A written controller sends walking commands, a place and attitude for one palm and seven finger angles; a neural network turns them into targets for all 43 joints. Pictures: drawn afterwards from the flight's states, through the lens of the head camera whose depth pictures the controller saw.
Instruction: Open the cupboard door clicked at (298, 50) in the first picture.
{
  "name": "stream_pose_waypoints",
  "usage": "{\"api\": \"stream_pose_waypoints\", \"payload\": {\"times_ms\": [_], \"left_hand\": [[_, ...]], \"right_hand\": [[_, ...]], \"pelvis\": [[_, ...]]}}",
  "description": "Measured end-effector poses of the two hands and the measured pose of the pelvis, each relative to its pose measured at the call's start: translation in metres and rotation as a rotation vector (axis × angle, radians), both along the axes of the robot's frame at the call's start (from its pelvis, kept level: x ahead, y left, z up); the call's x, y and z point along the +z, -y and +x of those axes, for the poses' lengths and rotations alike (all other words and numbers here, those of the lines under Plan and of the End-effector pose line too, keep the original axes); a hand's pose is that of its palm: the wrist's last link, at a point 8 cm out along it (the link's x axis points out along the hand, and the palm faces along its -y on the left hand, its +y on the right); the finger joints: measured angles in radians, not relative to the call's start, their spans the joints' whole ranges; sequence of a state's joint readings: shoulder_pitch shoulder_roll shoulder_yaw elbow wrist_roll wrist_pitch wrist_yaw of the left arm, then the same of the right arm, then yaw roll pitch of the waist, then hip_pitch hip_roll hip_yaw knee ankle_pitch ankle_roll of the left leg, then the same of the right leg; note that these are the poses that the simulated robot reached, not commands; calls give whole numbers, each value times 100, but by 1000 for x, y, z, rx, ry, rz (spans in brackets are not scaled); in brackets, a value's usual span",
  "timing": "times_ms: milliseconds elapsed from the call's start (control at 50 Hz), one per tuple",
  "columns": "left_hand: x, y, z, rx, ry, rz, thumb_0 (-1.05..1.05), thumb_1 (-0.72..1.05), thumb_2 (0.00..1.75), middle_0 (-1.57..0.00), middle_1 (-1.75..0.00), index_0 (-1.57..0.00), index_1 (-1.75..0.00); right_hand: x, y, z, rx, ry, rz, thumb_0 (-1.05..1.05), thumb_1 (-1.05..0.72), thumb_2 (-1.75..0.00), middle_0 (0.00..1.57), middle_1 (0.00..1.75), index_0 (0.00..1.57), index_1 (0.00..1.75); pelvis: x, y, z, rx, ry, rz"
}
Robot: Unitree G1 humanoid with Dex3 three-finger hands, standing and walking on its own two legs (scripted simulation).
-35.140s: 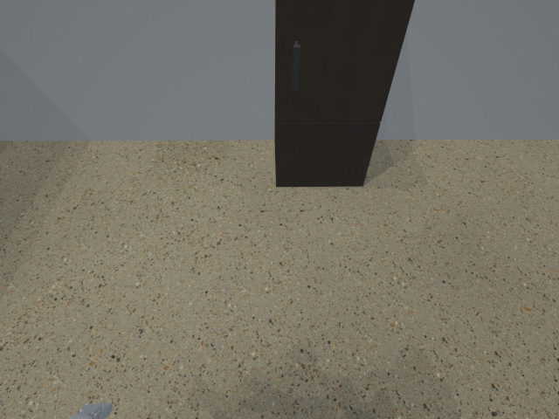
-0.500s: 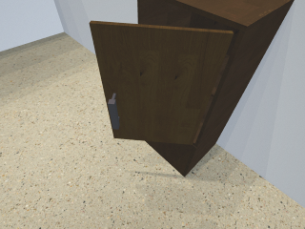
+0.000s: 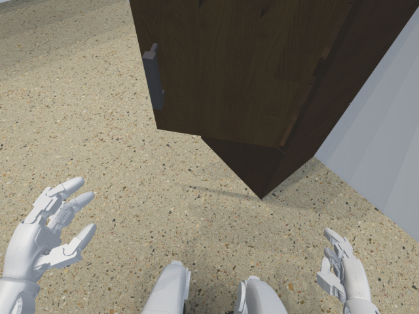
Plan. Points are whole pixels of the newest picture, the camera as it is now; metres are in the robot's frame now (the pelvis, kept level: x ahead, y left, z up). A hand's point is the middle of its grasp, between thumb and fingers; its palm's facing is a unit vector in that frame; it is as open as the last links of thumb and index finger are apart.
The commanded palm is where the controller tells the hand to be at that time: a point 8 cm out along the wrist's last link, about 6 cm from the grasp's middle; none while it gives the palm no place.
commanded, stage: raise the hand with hooked fingers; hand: left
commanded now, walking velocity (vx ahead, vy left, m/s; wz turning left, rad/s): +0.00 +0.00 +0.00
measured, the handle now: (156, 77) +0.63 +0.21 +0.03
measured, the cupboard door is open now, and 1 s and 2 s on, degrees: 41 41 41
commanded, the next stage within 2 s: move the hooked fingers beside the handle in 1.60 s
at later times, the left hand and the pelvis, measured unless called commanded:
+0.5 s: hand (67, 215) +0.25 +0.28 +0.04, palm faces -0.06 -1.00 -0.03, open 12.1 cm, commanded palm +0.24 +0.33 +0.05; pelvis +0.00 +0.03 +0.01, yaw -1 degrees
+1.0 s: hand (50, 198) +0.28 +0.32 +0.04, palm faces -0.05 -1.00 -0.04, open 13.9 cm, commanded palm +0.26 +0.36 +0.05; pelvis +0.00 +0.05 +0.01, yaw -1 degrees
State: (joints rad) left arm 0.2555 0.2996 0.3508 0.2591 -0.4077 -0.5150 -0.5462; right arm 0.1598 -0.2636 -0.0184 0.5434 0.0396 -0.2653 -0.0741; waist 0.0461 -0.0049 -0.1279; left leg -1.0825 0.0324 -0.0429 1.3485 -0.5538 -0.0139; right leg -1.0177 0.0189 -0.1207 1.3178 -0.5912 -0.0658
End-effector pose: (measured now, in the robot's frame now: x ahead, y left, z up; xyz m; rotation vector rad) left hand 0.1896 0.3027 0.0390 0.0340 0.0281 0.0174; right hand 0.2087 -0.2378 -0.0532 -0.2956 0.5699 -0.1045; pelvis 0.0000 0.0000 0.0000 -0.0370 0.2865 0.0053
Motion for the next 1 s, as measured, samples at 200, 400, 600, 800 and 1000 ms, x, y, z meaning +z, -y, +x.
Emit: {"api": "stream_pose_waypoints", "payload": {"times_ms": [200,400,600,800,1000], "left_hand": [[14,-6,39,-75,-65,6,1,28,63,-25,-69,-25,-70],[8,-24,44,-65,-52,-1,0,5,53,-26,-84,-26,-85],[6,-40,50,-71,-28,2,0,-18,43,-28,-99,-28,-100],[12,-60,57,-60,-30,14,-1,-41,34,-29,-113,-29,-114],[9,-67,71,-69,-36,11,-1,-49,30,-30,-119,-30,-119]], "right_hand": [[-15,-7,-47,-75,-137,45,1,-90,-89,20,30,20,30],[-9,-3,-67,-117,-175,-9,1,-90,-89,20,30,20,30],[5,-29,-46,-57,-132,-34,1,-91,-89,20,30,20,30],[9,-54,-28,4,-110,-11,1,-90,-89,21,30,20,30],[3,-46,-35,-13,-158,-28,1,-90,-89,21,30,20,30]], "pelvis": [[11,-4,1,-5,-27,-10],[12,-25,3,-18,-44,-15],[11,-43,2,-6,-49,-35],[14,-52,3,3,-54,-46],[12,-50,5,2,-65,-48]]}}
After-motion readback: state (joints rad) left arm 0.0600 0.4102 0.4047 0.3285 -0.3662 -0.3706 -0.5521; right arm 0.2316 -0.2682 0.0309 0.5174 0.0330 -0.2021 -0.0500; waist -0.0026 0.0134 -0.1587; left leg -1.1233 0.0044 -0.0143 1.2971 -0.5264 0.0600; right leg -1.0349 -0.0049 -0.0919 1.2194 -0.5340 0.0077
